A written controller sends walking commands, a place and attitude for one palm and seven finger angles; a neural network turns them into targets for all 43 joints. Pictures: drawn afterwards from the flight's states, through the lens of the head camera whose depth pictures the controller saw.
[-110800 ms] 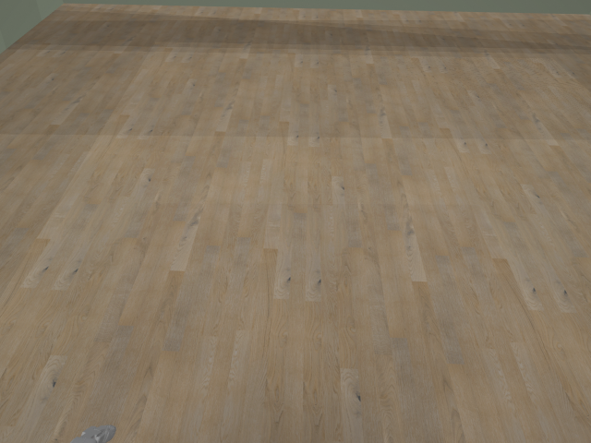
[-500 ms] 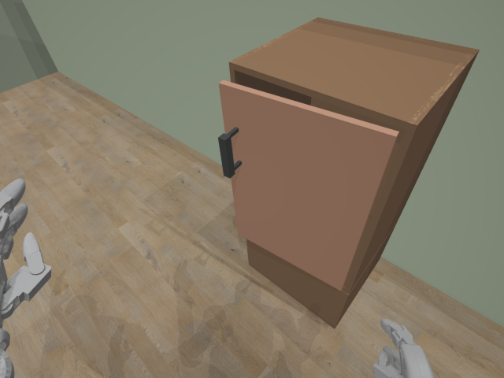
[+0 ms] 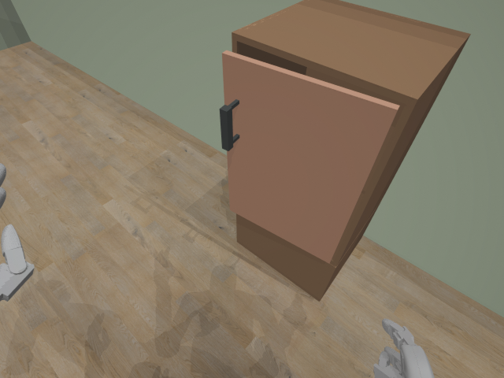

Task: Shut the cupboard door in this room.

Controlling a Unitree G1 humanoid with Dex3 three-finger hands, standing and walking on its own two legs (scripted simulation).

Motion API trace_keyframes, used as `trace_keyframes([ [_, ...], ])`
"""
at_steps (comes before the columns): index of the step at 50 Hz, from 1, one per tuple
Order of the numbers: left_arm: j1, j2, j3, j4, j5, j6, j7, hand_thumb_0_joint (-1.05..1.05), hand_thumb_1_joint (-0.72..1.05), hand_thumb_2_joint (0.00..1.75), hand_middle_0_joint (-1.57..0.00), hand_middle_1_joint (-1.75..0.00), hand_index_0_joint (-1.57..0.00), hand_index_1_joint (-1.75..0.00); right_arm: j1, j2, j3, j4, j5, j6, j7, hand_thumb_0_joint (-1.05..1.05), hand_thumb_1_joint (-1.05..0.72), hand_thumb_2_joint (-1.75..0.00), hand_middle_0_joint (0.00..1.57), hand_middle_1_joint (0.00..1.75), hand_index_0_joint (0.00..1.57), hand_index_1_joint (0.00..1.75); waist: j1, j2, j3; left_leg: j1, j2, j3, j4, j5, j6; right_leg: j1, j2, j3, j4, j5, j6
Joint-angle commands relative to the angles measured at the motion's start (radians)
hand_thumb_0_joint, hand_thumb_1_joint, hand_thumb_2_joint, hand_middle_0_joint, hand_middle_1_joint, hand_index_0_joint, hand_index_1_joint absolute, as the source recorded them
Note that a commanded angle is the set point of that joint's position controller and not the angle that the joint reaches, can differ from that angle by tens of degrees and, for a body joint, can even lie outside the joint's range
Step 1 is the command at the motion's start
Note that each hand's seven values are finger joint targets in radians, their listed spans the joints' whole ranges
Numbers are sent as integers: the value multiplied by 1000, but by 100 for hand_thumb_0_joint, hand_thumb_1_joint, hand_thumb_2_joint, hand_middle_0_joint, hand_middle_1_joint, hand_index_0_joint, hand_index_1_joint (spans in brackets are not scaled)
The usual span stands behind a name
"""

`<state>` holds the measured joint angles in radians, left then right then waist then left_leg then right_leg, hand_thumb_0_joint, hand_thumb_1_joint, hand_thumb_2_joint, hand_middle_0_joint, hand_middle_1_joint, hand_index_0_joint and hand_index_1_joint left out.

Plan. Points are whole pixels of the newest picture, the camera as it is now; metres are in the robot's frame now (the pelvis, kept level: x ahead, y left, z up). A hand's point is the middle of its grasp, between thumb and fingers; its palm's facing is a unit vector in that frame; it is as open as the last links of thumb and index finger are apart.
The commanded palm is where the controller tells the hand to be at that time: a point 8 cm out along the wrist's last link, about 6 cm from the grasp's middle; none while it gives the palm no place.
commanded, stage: step back with the hand held close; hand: left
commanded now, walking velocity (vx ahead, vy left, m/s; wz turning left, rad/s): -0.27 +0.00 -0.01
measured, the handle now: (231, 125) +0.71 +0.10 -0.01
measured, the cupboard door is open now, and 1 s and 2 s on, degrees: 6 6 6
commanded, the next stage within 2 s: stop stepping back and stand still in 0.68 s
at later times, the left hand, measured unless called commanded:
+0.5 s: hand out of the picture +0.14 +0.29 +0.18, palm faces +0.47 -0.76 -0.46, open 7.4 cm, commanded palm +0.06 +0.32 +0.18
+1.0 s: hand out of the picture +0.05 +0.29 +0.18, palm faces +0.46 -0.79 -0.39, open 7.4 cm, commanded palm +0.00 +0.31 +0.18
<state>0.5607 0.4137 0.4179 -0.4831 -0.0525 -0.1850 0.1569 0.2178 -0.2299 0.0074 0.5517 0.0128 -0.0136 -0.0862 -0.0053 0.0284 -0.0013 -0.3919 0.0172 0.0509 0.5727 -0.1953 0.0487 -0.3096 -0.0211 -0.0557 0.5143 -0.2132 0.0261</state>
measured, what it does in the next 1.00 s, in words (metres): walks backwards: right foot, then left foot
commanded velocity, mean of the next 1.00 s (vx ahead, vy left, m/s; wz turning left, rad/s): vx -0.23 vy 0.01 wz -0.04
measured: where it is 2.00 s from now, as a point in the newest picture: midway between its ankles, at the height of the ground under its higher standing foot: outside the picture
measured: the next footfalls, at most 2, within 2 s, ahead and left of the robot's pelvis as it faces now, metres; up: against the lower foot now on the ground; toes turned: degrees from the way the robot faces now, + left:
right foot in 0.68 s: -0.19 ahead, -0.08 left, +0.00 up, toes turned -1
left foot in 0.96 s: -0.04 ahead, +0.11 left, +0.00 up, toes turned +1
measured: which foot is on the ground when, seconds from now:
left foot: down 0.00-0.82, up 0.84-0.94, down 0.96-1.00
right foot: down 0.00-0.40, up 0.42-0.66, down 0.68-1.00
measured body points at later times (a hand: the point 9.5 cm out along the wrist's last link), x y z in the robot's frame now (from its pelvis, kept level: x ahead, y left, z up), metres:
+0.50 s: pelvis -0.06 +0.01 +0.00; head -0.05 +0.04 +0.45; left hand +0.10 +0.33 +0.20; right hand +0.11 -0.23 -0.07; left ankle +0.04 +0.09 -0.73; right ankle -0.05 -0.13 -0.70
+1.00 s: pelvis -0.15 +0.01 -0.01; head -0.20 +0.04 +0.44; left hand +0.02 +0.33 +0.20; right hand -0.06 -0.27 -0.09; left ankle -0.07 +0.10 -0.73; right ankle -0.23 -0.12 -0.73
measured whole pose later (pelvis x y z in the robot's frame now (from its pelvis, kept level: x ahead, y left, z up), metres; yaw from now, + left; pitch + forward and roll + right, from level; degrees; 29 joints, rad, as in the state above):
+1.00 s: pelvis -0.15 +0.01 -0.01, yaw -1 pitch -1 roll -3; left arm 0.53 0.45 0.44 -0.43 -0.05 -0.21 0.17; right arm 0.35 -0.26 -0.02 0.68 0.00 -0.06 -0.11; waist -0.03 0.00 -0.11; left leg -0.42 0.00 -0.02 0.65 -0.21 0.03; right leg -0.12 0.02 -0.01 0.55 -0.41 0.02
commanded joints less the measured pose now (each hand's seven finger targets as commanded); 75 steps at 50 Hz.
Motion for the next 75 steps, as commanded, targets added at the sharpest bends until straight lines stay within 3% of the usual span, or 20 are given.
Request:
trace_keyframes([
  [1, -83, 186, 144, -220, 15, -90, 27, 0, 90, 90, -20, -30, -20, -30, -100, -139, -52, -138, -4, -85, -22, 0, -90, -90, 20, 30, 20, 30, -1, 110, -55, -234, 125, -190, -290, -415, 31, 205, 16, 75, 8, -112, -17],
  [4, -83, 184, 159, -224, 26, -104, 27, 0, 90, 90, -20, -30, -20, -30, -96, -145, -59, -133, -6, -109, -21, 0, -90, -90, 20, 30, 20, 30, 7, 190, -82, -341, 169, -239, -346, -496, 56, 325, 64, 62, 145, -6, -8],
  [7, -70, 185, 165, -216, 23, -110, 19, 0, 90, 90, -20, -30, -20, -30, -88, -137, -58, -128, -7, -121, -14, 0, -90, -90, 20, 30, 20, 30, 5, 123, -71, -341, 151, -216, -283, -456, 52, 302, 56, 104, 126, 31, -19],
  [11, -96, 185, 140, -223, 13, -111, 23, 0, 90, 90, -20, -30, -20, -30, -69, -109, -60, -99, -13, -120, 3, 0, -90, -90, 20, 30, 20, 30, -6, -86, -65, -125, 27, -94, 15, -295, -22, -10, -126, 334, -148, -146, -99],
  [14, -123, 207, 124, -208, 10, -97, 45, 0, 90, 90, -20, -30, -20, -30, -72, -89, -58, -67, -14, -98, 13, 0, -90, -90, 20, 30, 20, 30, -13, -184, -81, 44, -18, -48, 202, -169, -54, -167, -240, 361, -246, -123, -154],
  [18, -102, 234, 161, -248, 8, -107, 47, 0, 90, 90, -20, -30, -20, -30, -100, -112, -58, -83, -5, -87, -3, 0, -90, -90, 20, 30, 20, 30, -13, -20, -69, 29, 57, -134, -107, -78, -15, -114, -59, 165, -101, -85, -53],
  [21, -50, 217, 215, -243, 23, -137, 28, 0, 90, 90, -20, -30, -20, -30, -123, -144, -72, -101, -15, -119, -14, 0, -90, -90, 20, 30, 20, 30, 9, 320, -110, -426, 318, -403, -486, -588, 96, 315, 131, 56, 385, -118, 0],
  [23, -74, 201, 198, -256, 16, -134, 16, 0, 90, 90, -20, -30, -20, -30, -114, -123, -79, -89, -25, -132, -4, 0, -90, -90, 20, 30, 20, 30, 9, 176, -111, -312, 313, -366, -399, -408, 105, 211, 115, 89, 422, -168, -10],
  [28, -57, 151, 105, -273, -20, -125, 5, 0, 90, 90, -20, -30, -20, -30, -97, -110, -61, -38, -32, -173, 19, 0, -90, -90, 20, 30, 20, 30, 8, 207, -148, 53, 248, -270, -380, -157, 37, 53, 110, 40, 124, -294, -24],
  [32, -117, 192, 104, -288, -17, -137, -6, 0, 90, 90, -20, -30, -20, -30, -84, -115, -57, 2, -42, -161, 22, 0, -90, -90, 20, 30, 20, 30, 6, 188, -253, 321, 223, -176, -211, 376, -16, 42, 68, 62, -181, -62, -36],
  [36, -124, 243, 161, -323, -27, -141, -10, 0, 90, 90, -20, -30, -20, -30, -99, -87, -65, -27, -29, -141, 19, 0, -90, -90, 20, 30, 20, 30, 1, 93, -368, 425, 144, -62, -119, 519, -39, 34, 34, 60, -124, 181, -29],
  [39, 23, 301, 228, -291, -60, -122, -20, 0, 90, 90, -20, -30, -20, -30, -156, -81, -54, -95, 1, -120, 13, 0, -90, -90, 20, 30, 20, 30, -4, -63, -260, 376, 70, -10, -29, 97, -52, -121, -63, 93, -189, 63, -20],
  [43, 49, 260, 203, -183, -35, -57, 15, 0, 90, 90, -20, -30, -20, -30, -108, -70, -39, -69, -22, -62, -4, 0, -90, -90, 20, 30, 20, 30, -26, -92, 49, 126, 0, -89, 328, -123, -97, -370, -259, 310, -347, -457, -208],
  [48, -211, 188, 85, -41, 11, -53, 32, 0, 90, 90, -20, -30, -20, -30, -61, -127, -40, -50, -4, -116, -36, 0, -90, -90, 20, 30, 20, 30, -30, -17, 165, 74, 57, -151, -98, -86, -25, -149, -64, 127, -184, -223, -69],
  [52, -227, 174, 65, -226, 13, -90, 21, 0, 90, 90, -20, -30, -20, -30, -63, -121, -34, -51, -11, -176, -24, 0, -90, -90, 20, 30, 20, 30, -14, 241, 17, 9, 170, -446, -500, -521, -34, 81, 89, 55, 89, -225, -22],
  [56, -43, 191, 110, -346, 4, -91, 18, 0, 90, 90, -20, -30, -20, -30, -51, -101, -39, -62, -25, -205, 1, 0, -90, -90, 20, 30, 20, 30, 5, 192, -168, 112, 132, -282, -446, -366, -71, 203, 102, 26, -36, -184, -42],
  [61, 103, 218, 183, -225, -20, -49, 23, 0, 90, 90, -20, -30, -20, -30, -43, -89, -38, -63, -32, -150, 7, 0, -90, -90, 20, 30, 20, 30, -12, 83, -157, 58, 62, -139, -277, -243, -74, 209, 32, 48, -164, -223, -85],
  [65, 9, 191, 157, -138, -27, -18, 25, 0, 90, 90, -20, -30, -20, -30, -41, -96, -46, -44, -30, -98, -1, 0, -90, -90, 20, 30, 20, 30, -27, -85, -34, 144, 19, -79, 41, -140, -66, -109, -146, 287, -313, -441, -179],
  [71, -266, 164, 37, -95, 14, -29, 25, 0, 90, 90, -20, -30, -20, -30, -85, -108, -36, -35, -10, -110, -9, 0, -90, -90, 20, 30, 20, 30, -28, -42, 103, 178, 51, -99, -13, -106, -25, -188, -121, 209, -215, -344, -124],
  [75, -263, 196, 88, -172, 18, -61, 17, 0, 90, 90, -20, -30, -20, -30, -104, -111, -23, -56, -15, -128, -18, 0, -90, -90, 20, 30, 20, 30, -9, 164, 94, 26, 171, -368, -421, -521, -8, -11, 54, 54, 18, -277, -41],
])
